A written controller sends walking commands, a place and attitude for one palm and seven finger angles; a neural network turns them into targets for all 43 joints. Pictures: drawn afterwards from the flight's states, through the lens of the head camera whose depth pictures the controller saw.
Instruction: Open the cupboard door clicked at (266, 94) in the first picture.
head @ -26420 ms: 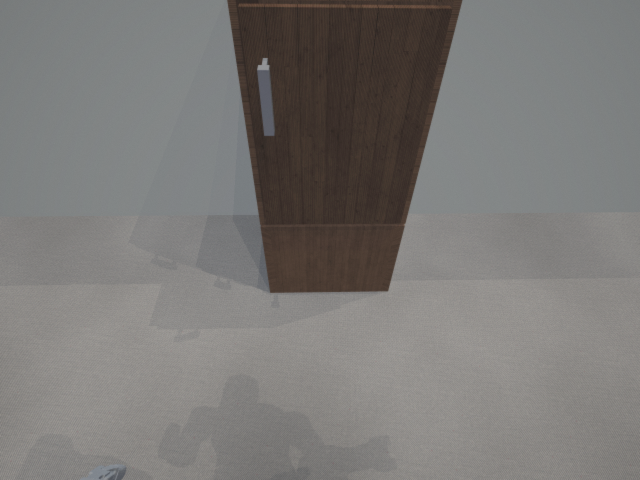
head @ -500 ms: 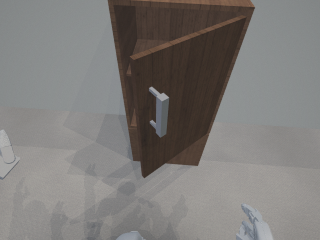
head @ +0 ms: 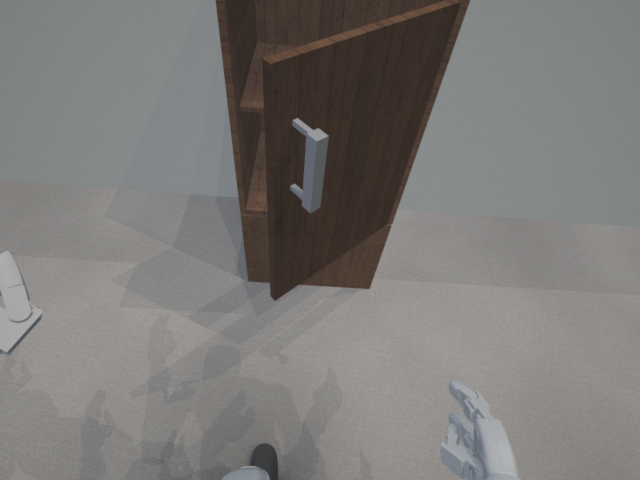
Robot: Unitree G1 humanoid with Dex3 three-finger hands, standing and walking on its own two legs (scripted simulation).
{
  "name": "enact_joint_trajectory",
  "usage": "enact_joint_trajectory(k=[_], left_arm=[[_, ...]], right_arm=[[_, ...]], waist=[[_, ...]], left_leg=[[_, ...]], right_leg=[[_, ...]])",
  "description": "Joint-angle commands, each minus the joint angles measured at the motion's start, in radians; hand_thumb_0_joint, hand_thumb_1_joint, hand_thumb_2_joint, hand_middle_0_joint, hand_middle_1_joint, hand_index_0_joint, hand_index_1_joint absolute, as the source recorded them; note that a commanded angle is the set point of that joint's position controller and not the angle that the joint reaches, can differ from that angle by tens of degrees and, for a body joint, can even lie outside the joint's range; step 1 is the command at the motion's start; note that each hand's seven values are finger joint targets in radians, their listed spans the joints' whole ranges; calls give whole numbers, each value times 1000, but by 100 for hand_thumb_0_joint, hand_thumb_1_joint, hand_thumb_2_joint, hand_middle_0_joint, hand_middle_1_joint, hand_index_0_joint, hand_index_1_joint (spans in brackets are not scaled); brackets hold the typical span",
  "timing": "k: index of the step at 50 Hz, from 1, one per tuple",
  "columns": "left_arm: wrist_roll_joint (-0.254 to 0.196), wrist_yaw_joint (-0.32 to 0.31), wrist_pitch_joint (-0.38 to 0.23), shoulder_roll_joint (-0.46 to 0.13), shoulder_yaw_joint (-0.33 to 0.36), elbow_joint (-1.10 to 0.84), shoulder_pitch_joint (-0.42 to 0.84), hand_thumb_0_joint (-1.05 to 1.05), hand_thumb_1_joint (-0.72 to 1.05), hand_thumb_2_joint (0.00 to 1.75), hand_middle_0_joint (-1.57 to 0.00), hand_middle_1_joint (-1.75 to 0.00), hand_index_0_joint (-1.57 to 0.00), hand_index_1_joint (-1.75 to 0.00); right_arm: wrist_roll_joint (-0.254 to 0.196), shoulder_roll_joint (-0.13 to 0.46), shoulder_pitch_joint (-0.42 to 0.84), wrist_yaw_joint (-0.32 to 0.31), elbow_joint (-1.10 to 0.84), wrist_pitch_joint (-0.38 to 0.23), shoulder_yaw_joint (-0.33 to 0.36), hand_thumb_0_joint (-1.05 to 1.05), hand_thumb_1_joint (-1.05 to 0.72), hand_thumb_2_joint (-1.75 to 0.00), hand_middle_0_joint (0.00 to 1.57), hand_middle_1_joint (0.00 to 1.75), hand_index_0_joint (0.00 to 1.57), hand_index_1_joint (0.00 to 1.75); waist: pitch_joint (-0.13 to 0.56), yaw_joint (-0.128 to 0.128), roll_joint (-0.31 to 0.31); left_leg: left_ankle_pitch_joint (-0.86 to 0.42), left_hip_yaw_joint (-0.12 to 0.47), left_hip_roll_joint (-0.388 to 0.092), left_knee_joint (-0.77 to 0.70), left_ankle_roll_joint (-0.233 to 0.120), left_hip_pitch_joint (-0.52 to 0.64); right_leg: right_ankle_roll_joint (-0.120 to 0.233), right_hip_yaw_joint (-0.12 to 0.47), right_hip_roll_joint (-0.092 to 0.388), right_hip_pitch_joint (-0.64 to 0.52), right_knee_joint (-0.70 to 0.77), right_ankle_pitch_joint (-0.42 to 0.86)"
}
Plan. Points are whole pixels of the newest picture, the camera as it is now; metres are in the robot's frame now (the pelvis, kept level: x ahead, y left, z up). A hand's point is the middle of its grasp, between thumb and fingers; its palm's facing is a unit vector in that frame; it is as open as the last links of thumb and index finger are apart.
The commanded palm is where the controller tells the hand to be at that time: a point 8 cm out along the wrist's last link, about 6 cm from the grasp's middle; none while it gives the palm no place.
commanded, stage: stop stepping back and stand still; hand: left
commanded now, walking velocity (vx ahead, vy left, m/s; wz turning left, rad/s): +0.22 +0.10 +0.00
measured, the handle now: (305, 166) +0.56 +0.07 +0.06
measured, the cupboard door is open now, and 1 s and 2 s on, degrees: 43 43 43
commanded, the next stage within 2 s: let the arm hang, fingers relaxed in 0.96 s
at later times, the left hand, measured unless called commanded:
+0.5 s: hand (5, 430) +0.13 +0.23 +0.18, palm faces +0.32 -0.81 -0.49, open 7.4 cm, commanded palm +0.09 +0.28 +0.18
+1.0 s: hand out of the picture +0.13 +0.28 +0.17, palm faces +0.36 -0.81 -0.46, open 7.4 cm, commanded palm +0.08 +0.32 +0.18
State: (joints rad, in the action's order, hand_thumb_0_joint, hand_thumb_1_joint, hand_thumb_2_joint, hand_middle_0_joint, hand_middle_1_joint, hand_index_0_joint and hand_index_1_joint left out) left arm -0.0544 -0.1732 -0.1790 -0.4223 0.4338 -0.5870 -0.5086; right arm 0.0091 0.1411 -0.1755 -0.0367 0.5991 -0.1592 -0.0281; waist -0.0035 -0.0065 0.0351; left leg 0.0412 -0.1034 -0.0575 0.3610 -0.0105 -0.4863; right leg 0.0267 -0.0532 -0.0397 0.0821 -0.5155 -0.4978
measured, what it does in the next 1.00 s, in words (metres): steps on the spot: right foot, then left foot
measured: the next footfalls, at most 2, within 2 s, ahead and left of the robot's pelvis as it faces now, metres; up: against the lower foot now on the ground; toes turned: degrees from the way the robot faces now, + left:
right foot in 0.02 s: -0.05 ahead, -0.08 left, +0.00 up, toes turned -8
left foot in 0.20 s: +0.10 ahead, +0.08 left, +0.00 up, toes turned -2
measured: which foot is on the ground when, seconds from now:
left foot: down 0.00-0.04, up 0.06-0.18, down 0.20-0.42, up 0.44-0.72, down 0.74-1.00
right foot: up 0.00-0.00, down 0.02-1.00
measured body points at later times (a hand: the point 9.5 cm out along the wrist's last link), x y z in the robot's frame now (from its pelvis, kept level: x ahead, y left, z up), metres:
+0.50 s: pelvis -0.09 +0.00 +0.00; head -0.11 +0.01 +0.45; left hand +0.10 +0.27 +0.21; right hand +0.02 -0.26 -0.09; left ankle +0.00 +0.10 -0.68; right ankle -0.09 -0.07 -0.73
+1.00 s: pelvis -0.09 +0.04 +0.00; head -0.08 +0.04 +0.45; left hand +0.11 +0.32 +0.19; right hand +0.06 -0.20 -0.08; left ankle -0.06 +0.16 -0.73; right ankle -0.09 -0.07 -0.73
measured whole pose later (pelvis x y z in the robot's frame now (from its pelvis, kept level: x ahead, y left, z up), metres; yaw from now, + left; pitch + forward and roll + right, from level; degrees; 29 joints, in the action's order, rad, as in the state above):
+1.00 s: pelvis -0.09 +0.04 +0.00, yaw -6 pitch -1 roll -1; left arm -0.03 -0.15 -0.21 -0.39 0.42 -0.47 -0.54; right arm 0.00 0.18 -0.20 -0.05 0.63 -0.13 -0.02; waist -0.02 0.01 -0.01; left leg 0.27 -0.06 -0.07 0.56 0.02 -0.27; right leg 0.02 -0.06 -0.01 0.24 -0.52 -0.27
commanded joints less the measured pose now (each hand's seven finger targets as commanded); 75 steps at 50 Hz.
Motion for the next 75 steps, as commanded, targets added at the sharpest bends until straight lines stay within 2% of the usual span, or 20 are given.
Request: enact_joint_trajectory(k=[1, 4, 7, 9, 11, 13, 19, 20, 22, 26, 33, 37, 40, 46, 52, 53, 57, 60, 68, 75], left_arm=[[-11, -12, -81, -294, 222, -247, -34, 0, 90, 90, -20, -30, -20, -30], [-20, -1, -43, -196, 152, -74, -27, 0, 90, 90, -20, -30, -20, -30], [7, -1, -51, -180, 107, -8, 66, 0, 90, 90, -20, -30, -20, -30], [10, 6, -53, -183, 79, -16, 141, 0, 90, 90, -20, -30, -20, -30], [11, 7, -65, -170, 72, -17, 123, 0, 90, 90, -20, -30, -20, -30], [20, 1, -74, -213, 104, -120, 101, 0, 90, 90, -20, -30, -20, -30], [19, -11, -58, -203, 156, -122, -111, 0, 90, 90, -20, -30, -20, -30], [25, -7, -57, -193, 149, -108, -111, 0, 90, 90, -20, -30, -20, -30], [22, -6, -63, -225, 152, -134, 21, 0, 90, 90, -20, -30, -20, -30], [39, 7, -93, -166, 92, 67, 101, 0, 90, 90, -20, -30, -20, -30], [45, -20, -82, -152, 70, -21, 93, 0, 90, 90, -20, -30, -20, -30], [25, -25, -91, -171, 109, -156, 85, 0, 90, 90, -20, -30, -20, -30], [29, -8, -83, -159, 118, -115, 33, 0, 90, 90, -20, -30, -20, -30], [19, 0, -82, -145, 106, -51, -15, 0, 90, 90, -20, -30, -20, -30], [17, 5, -74, -150, 105, -69, 10, 0, 90, 90, -20, -30, -20, -30], [107, 150, 87, 33, -326, 695, 73, 0, 90, 90, -20, -30, -20, -30], [91, 172, 170, 74, -332, 875, 130, 0, 90, 90, -20, -30, -20, -30], [94, 171, 158, 20, -344, 1085, 200, 0, 90, 90, -20, -30, -20, -30], [75, 155, 174, 85, -395, 1512, 238, 0, 90, 90, -20, -30, -20, -30], [70, 154, 171, 114, -403, 1662, 198, 0, 90, 90, -20, -30, -20, -30]], right_arm=[[13, 150, 59, -14, -120, 4, 43, 0, -90, -90, 20, 30, 20, 30], [-32, 171, 52, -17, -127, 8, 65, 0, -90, -90, 20, 30, 20, 30], [-23, 175, 63, -36, -98, 7, 44, 0, -90, -90, 20, 30, 20, 30], [-27, 205, 50, -47, -91, -3, 63, 0, -90, -90, 20, 30, 20, 30], [-24, 211, 34, -45, -101, -10, 65, 0, -90, -90, 20, 30, 20, 30], [2, 184, 56, -38, -101, -36, 60, 0, -90, -90, 20, 30, 20, 30], [4, 184, 60, -40, -134, -9, 70, 0, -90, -90, 20, 30, 20, 30], [5, 170, 55, -41, -134, 3, 72, 0, -90, -90, 20, 30, 20, 30], [5, 193, 49, -40, -119, 17, 91, 0, -90, -90, 20, 30, 20, 30], [4, 182, -4, -46, -66, 1, 73, 0, -90, -90, 20, 30, 20, 30], [9, 166, 32, -69, -89, -40, 64, 0, -90, -90, 20, 30, 20, 30], [-6, 214, 31, -62, -126, -35, 85, 0, -90, -90, 20, 30, 20, 30], [-5, 175, 31, -49, -109, -34, 65, 0, -90, -90, 20, 30, 20, 30], [-12, 169, 17, -29, -106, -32, 66, 0, -90, -90, 20, 30, 20, 30], [-10, 170, 46, -38, -119, -9, 59, 0, -90, -90, 20, 30, 20, 30], [-4, 369, 90, 52, 130, -32, 116, 0, -90, -90, 20, 30, 20, 30], [16, 294, 53, 38, 122, 84, 81, 0, -90, -90, 20, 30, 20, 30], [18, 288, 62, 41, 166, 110, 77, 0, -90, -90, 20, 30, 20, 30], [18, 183, 7, 28, 347, 156, 43, 0, -90, -90, 20, 30, 20, 30], [12, 166, -102, 17, 440, 165, 55, 0, -90, -90, 20, 30, 20, 30]], waist=[[188, -2, 47], [136, 4, 233], [43, 28, 26], [79, 42, -65], [94, 35, -209], [58, 20, -235], [50, -6, -275], [38, -6, -140], [-16, 4, 203], [-34, 44, 10], [35, -4, 120], [106, 0, -177], [30, 5, -287], [75, 21, 16], [74, 11, -81], [11, 50, -140], [69, -3, -35], [112, -4, 134], [30, 10, -172], [-28, 16, -91]], left_leg=[[190, 55, 8, 359, 29, 300], [197, 75, 34, 457, 19, 34], [137, 31, 59, 234, -14, 169], [-63, 91, 27, 153, -52, 378], [-47, 348, -122, 51, -142, 430], [513, 570, -242, -226, -172, 195], [683, 179, -66, -157, -8, -180], [614, 119, -5, 58, 2, -185], [411, 106, 85, 775, 31, -199], [236, 97, 0, 756, 24, -146], [283, -32, 51, 180, -15, 184], [-19, 223, -129, 32, -77, 407], [115, 242, -173, -49, -93, 209], [161, 55, 8, 181, 6, 194], [54, 93, -24, 46, 0, 266], [-135, 143, -57, 168, -17, 149], [-95, 251, -146, 50, -96, 88], [-26, 171, -55, 117, -42, 174], [211, 153, -33, -12, -8, 223], [300, 174, -43, -53, -14, 225]], right_leg=[[131, 272, 279, 236, 323, 328], [81, 262, 249, 21, 180, 774], [51, 174, 221, 74, 80, 876], [-25, 88, 138, 180, -60, 724], [-62, 53, 23, 314, -218, 294], [-29, 87, 16, 250, -420, -79], [21, -67, -21, -170, -23, 8], [50, 36, 50, -125, 116, -16], [217, 673, 442, 250, 453, -370], [136, 318, 301, 275, 359, -138], [108, 222, 237, 172, 268, 6], [-12, 80, 64, 212, -51, 306], [-39, -3, 31, 164, -76, 150], [23, 200, 156, 97, 135, 443], [-20, 102, 85, 105, 113, 428], [-11, 21, 137, 209, -73, 542], [-16, 28, 79, 143, -122, 228], [9, 88, 143, 107, 13, 416], [2, 95, 141, 110, 138, 259], [7, 66, 142, 131, 189, 211]])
